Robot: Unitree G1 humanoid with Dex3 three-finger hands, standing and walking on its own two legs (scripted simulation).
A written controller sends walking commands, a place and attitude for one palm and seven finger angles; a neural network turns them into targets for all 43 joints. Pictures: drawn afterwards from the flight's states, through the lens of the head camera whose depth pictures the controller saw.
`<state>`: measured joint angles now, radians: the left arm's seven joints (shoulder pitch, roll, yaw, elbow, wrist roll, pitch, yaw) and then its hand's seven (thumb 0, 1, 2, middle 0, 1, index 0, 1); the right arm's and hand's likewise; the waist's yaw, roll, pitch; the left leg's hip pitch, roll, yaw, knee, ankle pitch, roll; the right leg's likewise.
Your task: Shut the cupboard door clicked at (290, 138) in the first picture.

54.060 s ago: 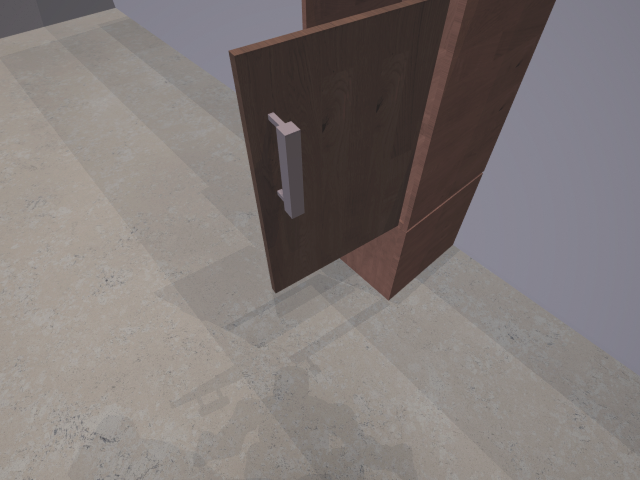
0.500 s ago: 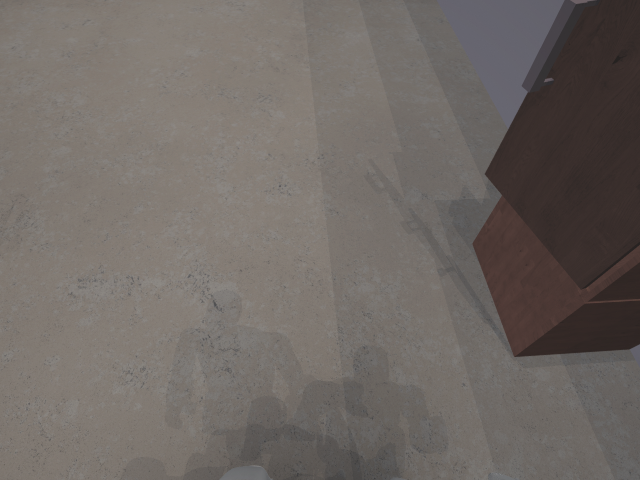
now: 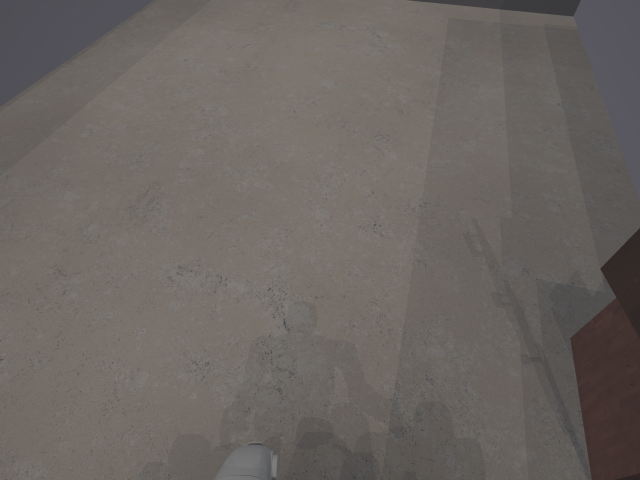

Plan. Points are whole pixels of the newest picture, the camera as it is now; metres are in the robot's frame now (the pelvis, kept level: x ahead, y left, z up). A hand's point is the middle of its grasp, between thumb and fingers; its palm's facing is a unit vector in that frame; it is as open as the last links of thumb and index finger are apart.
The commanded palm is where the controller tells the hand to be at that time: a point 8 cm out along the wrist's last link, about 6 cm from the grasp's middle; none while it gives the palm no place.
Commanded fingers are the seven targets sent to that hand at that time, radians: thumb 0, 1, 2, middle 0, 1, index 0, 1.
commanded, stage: walk to a spot facing it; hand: left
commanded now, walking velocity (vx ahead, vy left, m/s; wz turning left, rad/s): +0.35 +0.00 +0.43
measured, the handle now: out of the picture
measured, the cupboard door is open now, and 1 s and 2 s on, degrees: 15 15 15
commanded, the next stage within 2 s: turn to face it in 0.80 s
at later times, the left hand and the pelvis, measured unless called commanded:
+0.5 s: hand (158, 422) +0.22 +0.26 -0.16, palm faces +0.17 -0.96 -0.21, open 7.3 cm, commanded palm none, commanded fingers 0.00 0.90 0.90 -0.20 -0.30 -0.20 -0.30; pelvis +0.17 +0.06 -0.01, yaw +8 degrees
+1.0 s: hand (210, 370) +0.31 +0.21 -0.18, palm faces +0.32 -0.93 -0.16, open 7.2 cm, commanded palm none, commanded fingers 0.00 0.90 0.90 -0.20 -0.30 -0.20 -0.30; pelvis +0.39 +0.06 -0.01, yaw +15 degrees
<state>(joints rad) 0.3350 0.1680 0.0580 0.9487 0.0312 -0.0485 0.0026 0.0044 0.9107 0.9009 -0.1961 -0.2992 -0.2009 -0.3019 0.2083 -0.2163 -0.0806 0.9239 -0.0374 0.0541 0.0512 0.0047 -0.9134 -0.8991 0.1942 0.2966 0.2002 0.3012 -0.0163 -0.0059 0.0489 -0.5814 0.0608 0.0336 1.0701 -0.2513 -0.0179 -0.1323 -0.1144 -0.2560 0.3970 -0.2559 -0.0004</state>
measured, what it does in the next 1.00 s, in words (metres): walks ahead, turning left: left foot, then right foot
